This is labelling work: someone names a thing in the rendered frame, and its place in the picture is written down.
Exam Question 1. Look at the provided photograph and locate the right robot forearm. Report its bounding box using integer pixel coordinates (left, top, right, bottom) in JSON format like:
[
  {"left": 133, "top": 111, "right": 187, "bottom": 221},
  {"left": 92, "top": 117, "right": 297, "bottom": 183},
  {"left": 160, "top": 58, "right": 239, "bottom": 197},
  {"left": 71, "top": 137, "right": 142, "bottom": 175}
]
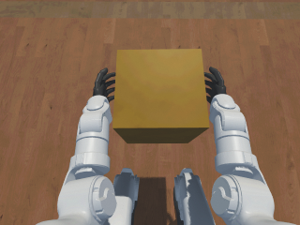
[{"left": 209, "top": 94, "right": 275, "bottom": 212}]

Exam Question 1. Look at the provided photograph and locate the left robot forearm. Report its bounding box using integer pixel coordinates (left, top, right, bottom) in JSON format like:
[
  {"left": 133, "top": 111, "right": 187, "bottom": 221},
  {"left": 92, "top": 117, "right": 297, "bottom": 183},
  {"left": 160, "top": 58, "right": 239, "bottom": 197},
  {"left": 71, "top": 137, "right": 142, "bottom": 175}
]
[{"left": 57, "top": 95, "right": 113, "bottom": 212}]

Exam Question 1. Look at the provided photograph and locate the carton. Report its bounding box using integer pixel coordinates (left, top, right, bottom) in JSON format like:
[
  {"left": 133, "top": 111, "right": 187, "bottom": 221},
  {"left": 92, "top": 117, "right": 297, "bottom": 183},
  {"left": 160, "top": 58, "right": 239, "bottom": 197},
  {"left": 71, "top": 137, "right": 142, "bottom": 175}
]
[{"left": 112, "top": 49, "right": 210, "bottom": 143}]

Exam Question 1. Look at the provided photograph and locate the right robot hand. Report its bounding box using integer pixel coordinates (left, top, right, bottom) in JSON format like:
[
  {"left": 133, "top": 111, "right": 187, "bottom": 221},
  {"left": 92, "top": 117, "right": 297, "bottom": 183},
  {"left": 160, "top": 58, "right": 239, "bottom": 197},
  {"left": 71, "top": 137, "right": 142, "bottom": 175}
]
[{"left": 203, "top": 67, "right": 227, "bottom": 104}]

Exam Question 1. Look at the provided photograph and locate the robot left upper arm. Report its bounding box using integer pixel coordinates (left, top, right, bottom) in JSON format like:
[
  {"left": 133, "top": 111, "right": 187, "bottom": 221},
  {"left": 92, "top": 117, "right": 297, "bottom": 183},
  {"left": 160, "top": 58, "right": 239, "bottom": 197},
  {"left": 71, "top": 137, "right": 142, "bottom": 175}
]
[{"left": 36, "top": 175, "right": 117, "bottom": 225}]

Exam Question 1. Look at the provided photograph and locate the left robot hand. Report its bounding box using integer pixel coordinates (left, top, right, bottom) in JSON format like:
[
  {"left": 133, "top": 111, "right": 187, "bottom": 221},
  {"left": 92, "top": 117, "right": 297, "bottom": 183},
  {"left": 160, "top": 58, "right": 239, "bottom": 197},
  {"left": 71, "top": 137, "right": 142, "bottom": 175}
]
[{"left": 93, "top": 67, "right": 116, "bottom": 102}]

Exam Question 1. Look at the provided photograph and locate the robot right upper arm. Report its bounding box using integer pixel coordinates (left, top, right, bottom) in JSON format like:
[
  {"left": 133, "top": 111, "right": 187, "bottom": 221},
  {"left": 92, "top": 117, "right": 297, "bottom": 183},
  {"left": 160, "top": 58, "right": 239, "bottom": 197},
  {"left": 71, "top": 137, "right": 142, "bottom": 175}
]
[{"left": 210, "top": 174, "right": 296, "bottom": 225}]

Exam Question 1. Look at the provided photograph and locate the left robot thigh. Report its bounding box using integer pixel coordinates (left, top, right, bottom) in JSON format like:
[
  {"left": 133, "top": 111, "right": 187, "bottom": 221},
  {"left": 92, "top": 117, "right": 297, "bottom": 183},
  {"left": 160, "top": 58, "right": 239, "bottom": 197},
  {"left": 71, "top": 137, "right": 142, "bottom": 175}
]
[{"left": 103, "top": 172, "right": 140, "bottom": 225}]

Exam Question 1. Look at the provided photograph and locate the robot right foot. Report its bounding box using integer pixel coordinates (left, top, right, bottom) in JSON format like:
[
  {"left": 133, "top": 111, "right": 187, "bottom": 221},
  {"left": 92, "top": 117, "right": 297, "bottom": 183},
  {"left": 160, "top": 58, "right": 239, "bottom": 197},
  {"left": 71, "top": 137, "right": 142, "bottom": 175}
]
[{"left": 173, "top": 186, "right": 184, "bottom": 225}]

